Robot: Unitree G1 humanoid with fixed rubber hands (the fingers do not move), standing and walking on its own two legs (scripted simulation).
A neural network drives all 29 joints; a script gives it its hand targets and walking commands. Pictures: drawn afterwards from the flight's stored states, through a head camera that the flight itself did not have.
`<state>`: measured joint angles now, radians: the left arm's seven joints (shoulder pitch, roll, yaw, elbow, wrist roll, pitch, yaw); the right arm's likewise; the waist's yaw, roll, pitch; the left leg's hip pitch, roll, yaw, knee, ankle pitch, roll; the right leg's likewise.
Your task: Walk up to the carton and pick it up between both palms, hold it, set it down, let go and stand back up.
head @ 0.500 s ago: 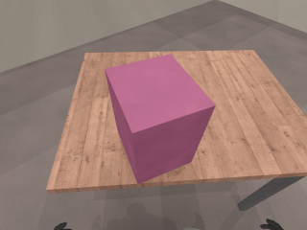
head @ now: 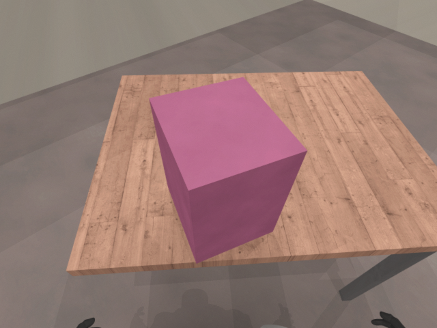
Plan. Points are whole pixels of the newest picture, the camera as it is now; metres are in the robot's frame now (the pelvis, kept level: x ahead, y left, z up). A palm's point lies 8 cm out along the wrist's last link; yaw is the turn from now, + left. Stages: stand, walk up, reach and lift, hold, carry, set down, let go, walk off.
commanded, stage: walk up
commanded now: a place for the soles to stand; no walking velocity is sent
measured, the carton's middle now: (219, 173) +0.38 +0.02 +0.06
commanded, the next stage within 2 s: none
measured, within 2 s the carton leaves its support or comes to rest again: neither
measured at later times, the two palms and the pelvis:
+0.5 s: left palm out of the picture +0.10 +0.28 -0.12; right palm out of the picture +0.08 -0.32 -0.09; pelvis +0.00 -0.01 +0.00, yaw +0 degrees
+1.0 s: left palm out of the picture +0.09 +0.28 -0.12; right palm out of the picture +0.06 -0.33 -0.09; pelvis -0.01 -0.01 +0.00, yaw +1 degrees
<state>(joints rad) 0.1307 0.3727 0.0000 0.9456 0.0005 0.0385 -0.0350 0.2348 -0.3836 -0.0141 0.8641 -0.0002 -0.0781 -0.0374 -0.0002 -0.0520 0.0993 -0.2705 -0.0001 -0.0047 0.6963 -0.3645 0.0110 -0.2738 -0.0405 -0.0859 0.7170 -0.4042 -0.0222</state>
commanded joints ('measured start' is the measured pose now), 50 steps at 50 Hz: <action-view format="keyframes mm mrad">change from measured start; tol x32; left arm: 1 -61 219 103 -76 19 -34 1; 50 -99 214 102 -133 14 -4 6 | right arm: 1 -38 -276 -68 -26 -12 -14 -19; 50 55 -314 -92 -28 -21 -35 -36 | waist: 1 47 83 -68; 50 11 131 -44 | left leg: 1 -118 175 -299 -217 315 119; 6 -64 1 18 31 -3 20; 12 41 248 -448 -236 411 206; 20 -43 8 -10 38 200 24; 31 -38 246 -372 -223 480 187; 37 -186 -2 -2 220 -253 17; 50 47 309 -460 -248 570 242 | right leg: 1 83 -38 109 -130 22 -54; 19 176 -213 202 -240 343 -166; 28 -126 1 137 134 -209 -26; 38 101 -327 354 -418 89 -189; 45 -52 -114 44 29 306 -65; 50 -163 -31 140 168 -178 -16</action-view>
